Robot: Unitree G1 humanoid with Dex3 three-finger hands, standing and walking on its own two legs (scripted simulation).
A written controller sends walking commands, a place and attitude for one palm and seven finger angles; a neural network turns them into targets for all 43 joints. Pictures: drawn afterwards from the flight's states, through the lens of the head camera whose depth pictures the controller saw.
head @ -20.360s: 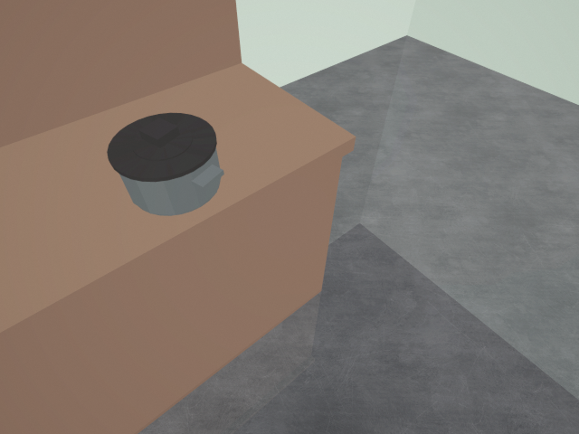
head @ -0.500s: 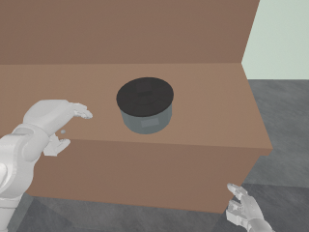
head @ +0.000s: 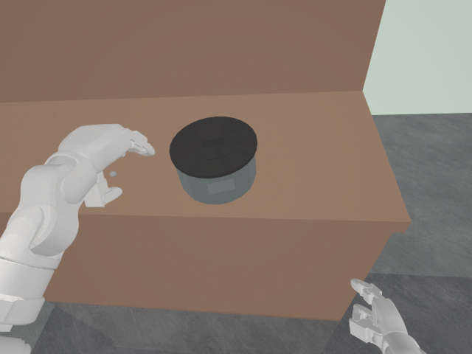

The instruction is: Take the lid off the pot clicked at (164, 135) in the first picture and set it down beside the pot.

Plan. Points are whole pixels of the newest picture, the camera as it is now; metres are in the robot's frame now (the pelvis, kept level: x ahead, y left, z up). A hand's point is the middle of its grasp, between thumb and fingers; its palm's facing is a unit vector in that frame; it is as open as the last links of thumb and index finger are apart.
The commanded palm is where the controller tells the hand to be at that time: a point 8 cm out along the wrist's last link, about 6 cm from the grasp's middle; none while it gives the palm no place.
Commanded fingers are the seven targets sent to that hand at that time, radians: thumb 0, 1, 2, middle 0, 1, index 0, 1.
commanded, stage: move the open hand above the knob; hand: left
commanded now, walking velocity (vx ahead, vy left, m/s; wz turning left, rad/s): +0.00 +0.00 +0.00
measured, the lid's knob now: (211, 135) +0.50 +0.11 +0.10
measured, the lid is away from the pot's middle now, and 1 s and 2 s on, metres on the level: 0.00 0.00 0.00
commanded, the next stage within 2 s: none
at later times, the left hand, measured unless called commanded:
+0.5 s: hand (154, 148) +0.39 +0.18 +0.16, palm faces -0.22 -0.05 -0.97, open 10.2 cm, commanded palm +0.37 +0.18 +0.24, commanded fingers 0.00 -0.32 1.47 -0.84 -0.08 -0.84 -0.08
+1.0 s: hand (187, 128) +0.44 +0.13 +0.16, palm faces -0.22 -0.06 -0.97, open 10.2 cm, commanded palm +0.43 +0.14 +0.24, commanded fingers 0.00 -0.32 1.47 -0.84 -0.08 -0.84 -0.08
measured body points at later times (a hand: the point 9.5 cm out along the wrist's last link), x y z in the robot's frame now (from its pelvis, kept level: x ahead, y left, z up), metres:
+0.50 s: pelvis +0.01 +0.00 +0.00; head +0.03 -0.04 +0.45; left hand +0.40 +0.18 +0.22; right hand +0.21 -0.23 -0.10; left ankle +0.03 +0.09 -0.74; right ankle +0.04 -0.11 -0.74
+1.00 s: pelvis +0.03 +0.00 +0.00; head +0.05 -0.04 +0.45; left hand +0.45 +0.13 +0.22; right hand +0.22 -0.22 -0.11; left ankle +0.03 +0.09 -0.74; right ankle +0.04 -0.11 -0.74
